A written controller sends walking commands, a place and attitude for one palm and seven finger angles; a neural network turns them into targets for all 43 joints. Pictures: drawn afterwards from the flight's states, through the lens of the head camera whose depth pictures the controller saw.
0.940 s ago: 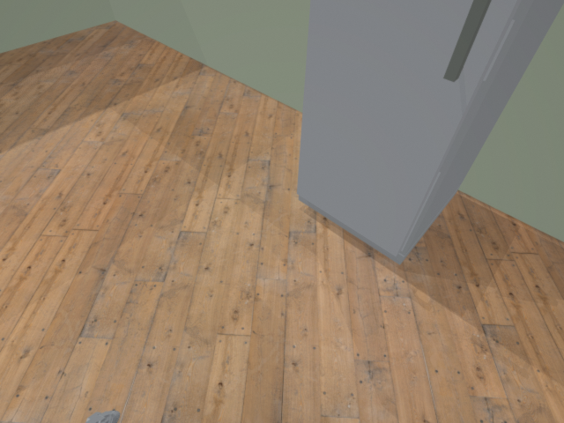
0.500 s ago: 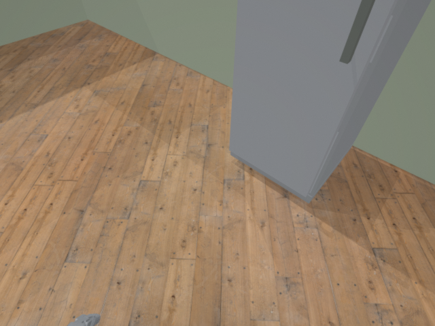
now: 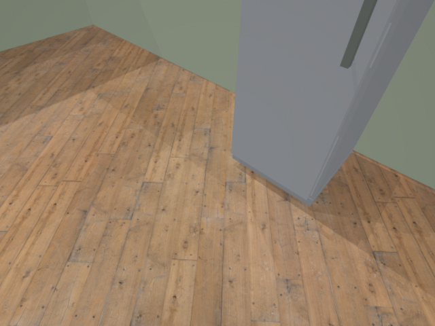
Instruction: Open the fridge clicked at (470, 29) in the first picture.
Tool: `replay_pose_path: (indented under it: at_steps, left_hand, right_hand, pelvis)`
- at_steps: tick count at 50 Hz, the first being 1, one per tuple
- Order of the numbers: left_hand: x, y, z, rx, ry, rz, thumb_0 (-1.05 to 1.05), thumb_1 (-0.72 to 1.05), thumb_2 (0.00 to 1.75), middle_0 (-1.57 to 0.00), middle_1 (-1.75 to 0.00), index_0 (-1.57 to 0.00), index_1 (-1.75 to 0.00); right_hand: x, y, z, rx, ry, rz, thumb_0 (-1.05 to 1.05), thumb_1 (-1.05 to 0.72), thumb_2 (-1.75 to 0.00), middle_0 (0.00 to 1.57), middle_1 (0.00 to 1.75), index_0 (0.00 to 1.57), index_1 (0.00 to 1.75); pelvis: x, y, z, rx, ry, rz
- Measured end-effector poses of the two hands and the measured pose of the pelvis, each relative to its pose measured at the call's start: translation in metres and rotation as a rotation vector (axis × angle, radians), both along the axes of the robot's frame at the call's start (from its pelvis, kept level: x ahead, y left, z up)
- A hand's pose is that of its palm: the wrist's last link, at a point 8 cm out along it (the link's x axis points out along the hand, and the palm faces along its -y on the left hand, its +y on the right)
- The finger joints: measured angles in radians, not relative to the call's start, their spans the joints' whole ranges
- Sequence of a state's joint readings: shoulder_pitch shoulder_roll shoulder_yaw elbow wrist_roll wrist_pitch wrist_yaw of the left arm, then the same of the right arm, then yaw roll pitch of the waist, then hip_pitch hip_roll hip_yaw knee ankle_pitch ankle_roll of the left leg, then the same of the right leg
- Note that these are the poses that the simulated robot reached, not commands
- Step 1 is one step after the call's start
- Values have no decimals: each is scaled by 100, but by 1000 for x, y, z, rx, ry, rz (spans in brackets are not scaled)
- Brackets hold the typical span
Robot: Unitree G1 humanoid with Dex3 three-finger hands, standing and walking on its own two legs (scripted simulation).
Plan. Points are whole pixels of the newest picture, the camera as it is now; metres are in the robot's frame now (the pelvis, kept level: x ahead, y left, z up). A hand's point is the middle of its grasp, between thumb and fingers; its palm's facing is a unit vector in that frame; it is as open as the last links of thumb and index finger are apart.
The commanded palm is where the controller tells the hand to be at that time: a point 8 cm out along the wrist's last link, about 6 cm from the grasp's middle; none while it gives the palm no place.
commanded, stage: look at it before walking up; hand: right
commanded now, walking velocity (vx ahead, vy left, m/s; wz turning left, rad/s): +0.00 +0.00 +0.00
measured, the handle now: (371, 5) +0.89 -0.38 +0.25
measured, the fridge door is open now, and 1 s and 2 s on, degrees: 0 0 0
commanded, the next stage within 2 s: walk to a spot facing it in 0.50 s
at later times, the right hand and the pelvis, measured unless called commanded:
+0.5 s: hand out of the picture +0.06 -0.24 -0.16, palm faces -0.03 +0.95 -0.32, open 7.4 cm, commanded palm none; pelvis -0.01 +0.00 +0.00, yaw +0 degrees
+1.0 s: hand out of the picture +0.07 -0.18 -0.18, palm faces -0.14 +0.96 -0.24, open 7.4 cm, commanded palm none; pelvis +0.03 +0.03 -0.02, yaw +10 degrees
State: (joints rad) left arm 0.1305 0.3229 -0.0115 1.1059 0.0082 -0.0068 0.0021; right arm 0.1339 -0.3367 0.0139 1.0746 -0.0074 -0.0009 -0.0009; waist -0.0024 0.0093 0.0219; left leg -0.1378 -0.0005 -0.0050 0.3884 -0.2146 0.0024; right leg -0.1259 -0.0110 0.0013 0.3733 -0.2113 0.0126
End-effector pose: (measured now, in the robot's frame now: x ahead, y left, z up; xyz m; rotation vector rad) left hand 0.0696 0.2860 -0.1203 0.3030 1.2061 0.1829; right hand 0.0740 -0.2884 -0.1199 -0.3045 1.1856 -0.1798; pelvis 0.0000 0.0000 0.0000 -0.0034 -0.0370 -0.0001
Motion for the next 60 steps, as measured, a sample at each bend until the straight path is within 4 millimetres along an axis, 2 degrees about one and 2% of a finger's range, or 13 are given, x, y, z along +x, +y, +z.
replay_pose_path:
  at_steps: [23, 36, 40, 44, 48, 52, 55, 60]
  left_hand:
    - [-15, 0, 0, 3, 33, 3, 0, 90, 90, -20, -30, -20, -30]
    - [-9, -5, -2, -2, 14, 19, 0, 90, 90, -20, -30, -20, -30]
    - [-15, -14, -9, -28, 0, 55, 0, 90, 90, -20, -30, -20, -30]
    - [-30, -18, -19, -71, 8, 114, 0, 90, 90, -20, -30, -20, -30]
    - [-48, -12, -32, -107, 31, 187, 0, 90, 90, -20, -30, -21, -30]
    - [-58, 4, -51, -123, 97, 226, 0, 90, 90, -20, -30, -21, -30]
    - [-45, 11, -42, -127, 112, 233, 1, 91, 90, -20, -30, -20, -30]
    - [9, 23, -20, -121, -10, 274, 1, 91, 90, -20, -30, -20, -30]
  right_hand:
    - [-23, 0, -5, 9, 52, -10, 1, -91, -90, 20, 30, 20, 30]
    - [-20, 1, -6, 5, 60, -10, 1, -91, -90, 20, 30, 20, 30]
    - [-20, 11, -13, 27, 89, 12, 1, -91, -90, 20, 30, 20, 30]
    - [-19, 27, -20, 61, 124, 36, 1, -91, -90, 20, 30, 20, 30]
    - [-7, 52, -20, 77, 145, 67, 1, -91, -90, 20, 30, 20, 30]
    - [8, 75, -29, 75, 105, 77, 1, -91, -90, 20, 30, 20, 30]
    - [7, 90, -25, 85, 117, 53, 1, -91, -90, 20, 30, 20, 30]
    - [9, 107, -15, 109, 236, 93, 1, -91, -90, 20, 30, 20, 30]
  pelvis:
    - [-7, -1, 1, 2, 6, -1]
    - [-5, -2, -1, 1, 12, 25]
    - [-4, -1, -5, -4, 16, 64]
    - [5, 4, -9, -13, 21, 113]
    - [19, 18, -13, -16, 20, 167]
    - [33, 37, -26, -1, 23, 184]
    - [49, 45, -18, 0, 26, 204]
    - [79, 51, -4, -17, 45, 270]
